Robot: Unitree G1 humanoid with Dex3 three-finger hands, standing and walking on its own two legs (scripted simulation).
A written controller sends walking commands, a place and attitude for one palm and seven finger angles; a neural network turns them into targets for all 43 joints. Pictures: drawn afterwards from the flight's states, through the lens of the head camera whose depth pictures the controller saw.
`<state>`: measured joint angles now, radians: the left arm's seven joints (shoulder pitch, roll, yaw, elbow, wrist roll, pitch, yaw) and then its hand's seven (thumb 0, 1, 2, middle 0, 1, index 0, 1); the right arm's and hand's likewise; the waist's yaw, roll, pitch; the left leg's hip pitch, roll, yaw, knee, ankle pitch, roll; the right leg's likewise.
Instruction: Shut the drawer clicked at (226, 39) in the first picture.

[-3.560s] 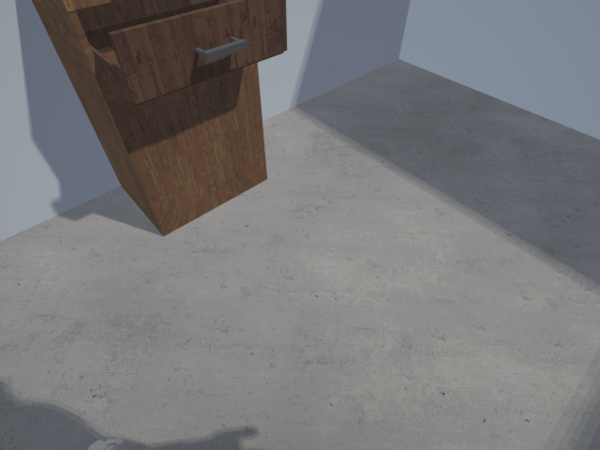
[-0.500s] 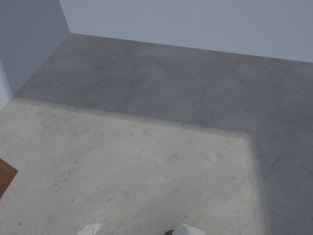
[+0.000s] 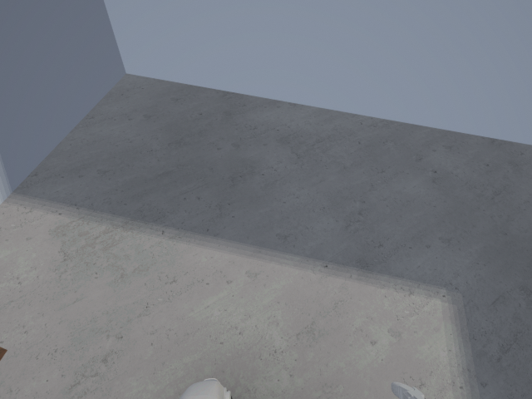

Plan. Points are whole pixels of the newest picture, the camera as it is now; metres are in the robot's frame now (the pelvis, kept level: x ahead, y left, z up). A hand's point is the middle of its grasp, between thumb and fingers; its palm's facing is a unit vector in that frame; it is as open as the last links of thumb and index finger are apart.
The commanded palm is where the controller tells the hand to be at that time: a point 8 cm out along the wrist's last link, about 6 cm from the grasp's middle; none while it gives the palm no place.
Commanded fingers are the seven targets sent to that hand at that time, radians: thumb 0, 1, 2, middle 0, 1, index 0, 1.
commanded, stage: turn to face it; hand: left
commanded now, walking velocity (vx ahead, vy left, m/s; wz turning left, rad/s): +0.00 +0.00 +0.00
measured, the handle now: out of the picture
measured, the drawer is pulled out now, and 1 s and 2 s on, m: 0.22 0.22 0.22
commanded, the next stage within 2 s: none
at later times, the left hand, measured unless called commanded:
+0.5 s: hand (175, 359) +0.19 +0.17 -0.13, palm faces +0.17 -0.95 -0.26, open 7.3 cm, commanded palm none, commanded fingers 0.00 0.90 0.90 -0.20 -0.30 -0.20 -0.30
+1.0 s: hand out of the picture +0.06 +0.24 -0.16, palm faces +0.49 -0.84 -0.24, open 7.4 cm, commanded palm none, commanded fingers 0.00 0.90 0.90 -0.20 -0.30 -0.20 -0.30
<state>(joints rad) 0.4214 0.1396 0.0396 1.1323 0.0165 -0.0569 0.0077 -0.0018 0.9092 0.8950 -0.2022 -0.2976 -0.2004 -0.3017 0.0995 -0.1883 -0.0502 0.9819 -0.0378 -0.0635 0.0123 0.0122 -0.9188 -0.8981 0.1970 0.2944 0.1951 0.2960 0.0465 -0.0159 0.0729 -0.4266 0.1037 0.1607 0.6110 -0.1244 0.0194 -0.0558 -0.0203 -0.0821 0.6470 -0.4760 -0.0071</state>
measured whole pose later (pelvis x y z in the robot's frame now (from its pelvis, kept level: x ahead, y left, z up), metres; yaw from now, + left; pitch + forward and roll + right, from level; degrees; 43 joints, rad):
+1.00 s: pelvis +0.11 +0.02 +0.02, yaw +28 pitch +0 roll -1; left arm 0.20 0.27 0.08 0.93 0.02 0.07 0.01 0.01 0.91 0.89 -0.20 -0.30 -0.20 -0.30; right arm 0.13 -0.23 -0.06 0.89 -0.02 0.02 0.00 0.01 -0.90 -0.90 0.20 0.29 0.20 0.30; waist 0.01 -0.04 0.10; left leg -0.32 0.01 0.07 0.56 -0.24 0.06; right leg -0.48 -0.13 -0.06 1.18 -0.42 0.10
